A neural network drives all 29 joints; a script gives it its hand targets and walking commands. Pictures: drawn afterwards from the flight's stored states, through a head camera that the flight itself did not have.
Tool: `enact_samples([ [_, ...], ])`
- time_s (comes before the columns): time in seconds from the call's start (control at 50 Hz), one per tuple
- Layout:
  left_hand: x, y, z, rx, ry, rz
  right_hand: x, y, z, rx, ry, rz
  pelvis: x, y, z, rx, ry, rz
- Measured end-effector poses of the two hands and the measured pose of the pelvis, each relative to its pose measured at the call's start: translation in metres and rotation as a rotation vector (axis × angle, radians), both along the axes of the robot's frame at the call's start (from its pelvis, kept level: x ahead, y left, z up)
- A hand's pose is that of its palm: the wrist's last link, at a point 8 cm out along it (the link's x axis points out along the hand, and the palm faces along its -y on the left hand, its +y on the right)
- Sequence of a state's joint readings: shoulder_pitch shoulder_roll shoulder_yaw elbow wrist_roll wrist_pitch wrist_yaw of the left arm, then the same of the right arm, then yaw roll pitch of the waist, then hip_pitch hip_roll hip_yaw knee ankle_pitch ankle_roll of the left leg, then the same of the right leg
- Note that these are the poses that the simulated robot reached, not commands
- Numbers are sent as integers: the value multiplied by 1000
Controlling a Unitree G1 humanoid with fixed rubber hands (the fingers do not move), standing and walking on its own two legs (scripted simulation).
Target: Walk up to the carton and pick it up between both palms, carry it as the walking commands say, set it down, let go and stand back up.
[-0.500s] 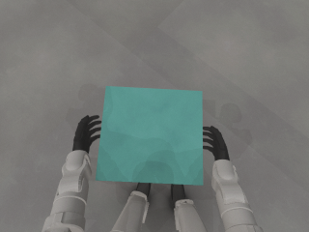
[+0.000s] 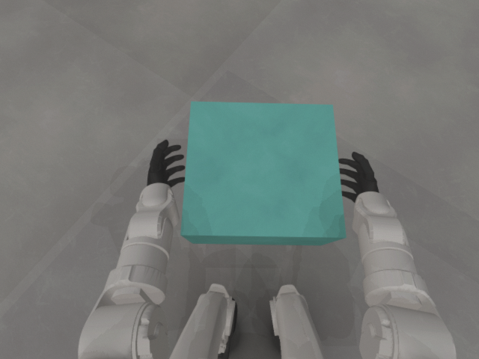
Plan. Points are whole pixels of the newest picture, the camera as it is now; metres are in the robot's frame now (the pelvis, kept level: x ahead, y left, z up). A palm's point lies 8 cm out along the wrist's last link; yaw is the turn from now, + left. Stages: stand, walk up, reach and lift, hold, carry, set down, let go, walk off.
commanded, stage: set down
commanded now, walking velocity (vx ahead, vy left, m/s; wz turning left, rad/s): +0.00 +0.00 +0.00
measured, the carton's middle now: (259, 177) +0.45 -0.03 -0.16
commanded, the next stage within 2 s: none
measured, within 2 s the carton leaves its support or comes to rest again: neither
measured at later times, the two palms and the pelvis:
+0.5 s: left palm (164, 194) +0.41 +0.17 -0.17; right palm (330, 193) +0.43 -0.18 -0.21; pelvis -0.02 -0.04 -0.09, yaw +3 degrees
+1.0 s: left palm (181, 197) +0.44 +0.17 -0.29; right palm (322, 191) +0.46 -0.19 -0.30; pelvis -0.10 -0.03 -0.17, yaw +0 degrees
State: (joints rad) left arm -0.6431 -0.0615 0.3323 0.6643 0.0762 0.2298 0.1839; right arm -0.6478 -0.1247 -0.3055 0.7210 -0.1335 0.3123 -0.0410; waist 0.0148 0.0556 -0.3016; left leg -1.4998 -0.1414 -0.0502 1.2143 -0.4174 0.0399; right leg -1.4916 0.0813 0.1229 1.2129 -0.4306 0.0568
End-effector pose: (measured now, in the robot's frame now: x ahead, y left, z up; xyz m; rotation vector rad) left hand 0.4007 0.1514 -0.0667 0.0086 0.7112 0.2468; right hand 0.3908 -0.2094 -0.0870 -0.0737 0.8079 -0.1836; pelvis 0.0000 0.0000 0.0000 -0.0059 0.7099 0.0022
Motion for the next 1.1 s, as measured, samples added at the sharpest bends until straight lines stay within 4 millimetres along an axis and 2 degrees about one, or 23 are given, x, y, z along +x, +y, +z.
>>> enact_samples([
  [0.08,-4,5,-19,4,20,59,8,5,-18,20,19,31,12,-10,-5,0,42,14],
  [0.16,-5,7,-46,6,25,73,17,5,-44,42,17,69,14,-21,-15,1,95,26],
  [0.3,-1,9,-86,-29,-5,76,26,8,-84,43,-24,38,6,-40,-43,29,160,18],
  [0.4,9,19,-94,3,-35,64,33,19,-103,59,-55,42,-7,-46,-65,33,127,20],
  [0.48,11,23,-100,38,-27,110,38,26,-117,70,-45,62,-17,-45,-84,27,128,30],
  [0.56,11,20,-110,52,-15,115,41,24,-131,62,-37,80,-28,-41,-100,23,121,34],
  [0.76,16,0,-160,19,-2,78,33,3,-167,13,-28,60,-62,-30,-140,14,91,21],
  [0.84,23,-2,-180,18,6,54,37,0,-180,-10,-21,55,-73,-26,-157,6,69,12],
  [0.98,38,12,-216,18,-46,73,66,14,-209,-26,-75,81,-93,-25,-171,2,-100,3],
  [1.04,38,21,-241,8,-74,108,77,23,-231,-15,-102,95,-100,-27,-172,1,-206,6],
  [1.1,31,28,-262,-3,-69,152,79,31,-255,-1,-95,115,-94,-30,-182,-9,-169,14],
])
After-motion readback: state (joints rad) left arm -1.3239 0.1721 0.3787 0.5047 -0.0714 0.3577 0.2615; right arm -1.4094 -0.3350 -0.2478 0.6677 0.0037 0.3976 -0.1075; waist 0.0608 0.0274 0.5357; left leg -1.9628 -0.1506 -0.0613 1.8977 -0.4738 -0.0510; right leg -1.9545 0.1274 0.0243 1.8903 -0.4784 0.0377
